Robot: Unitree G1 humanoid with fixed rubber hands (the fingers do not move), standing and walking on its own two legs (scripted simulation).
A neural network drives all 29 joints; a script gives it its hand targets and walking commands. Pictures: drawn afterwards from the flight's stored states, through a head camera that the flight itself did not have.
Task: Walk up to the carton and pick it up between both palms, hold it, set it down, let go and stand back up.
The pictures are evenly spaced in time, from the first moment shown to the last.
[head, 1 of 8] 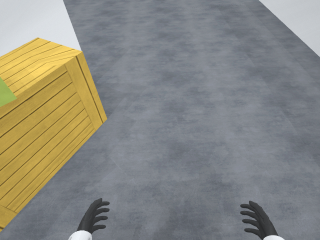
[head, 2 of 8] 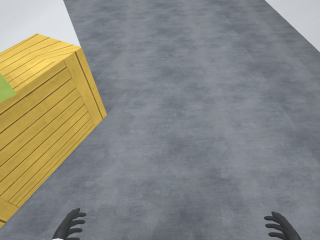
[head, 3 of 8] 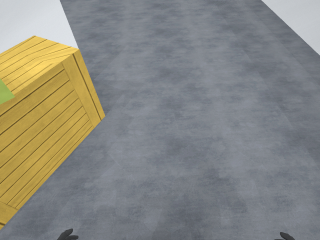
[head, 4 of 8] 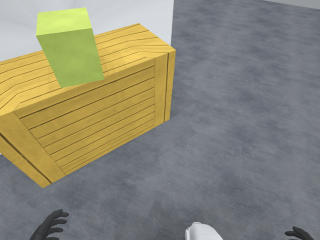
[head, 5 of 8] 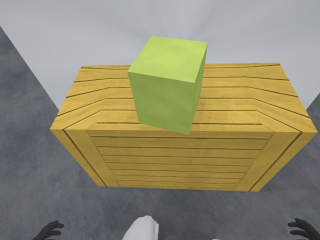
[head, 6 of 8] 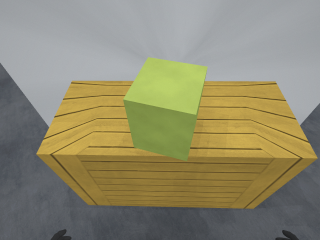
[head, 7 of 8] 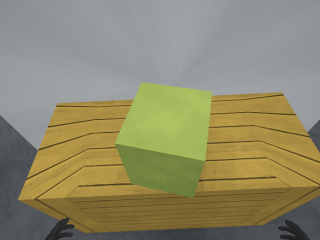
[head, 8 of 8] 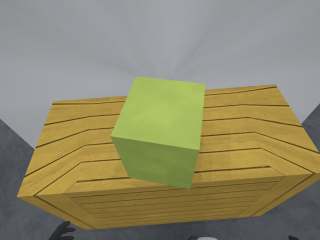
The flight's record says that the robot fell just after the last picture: no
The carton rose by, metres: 0.00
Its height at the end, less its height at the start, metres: +0.00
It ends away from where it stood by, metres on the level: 0.00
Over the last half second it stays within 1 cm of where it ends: yes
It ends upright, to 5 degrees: yes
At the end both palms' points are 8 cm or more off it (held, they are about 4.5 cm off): yes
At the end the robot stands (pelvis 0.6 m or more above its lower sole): yes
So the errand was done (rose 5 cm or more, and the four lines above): no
